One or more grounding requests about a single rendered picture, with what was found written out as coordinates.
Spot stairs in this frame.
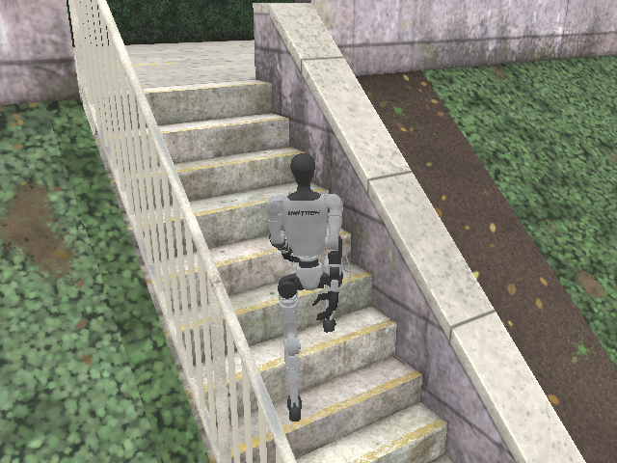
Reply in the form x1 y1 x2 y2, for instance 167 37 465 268
80 83 455 463

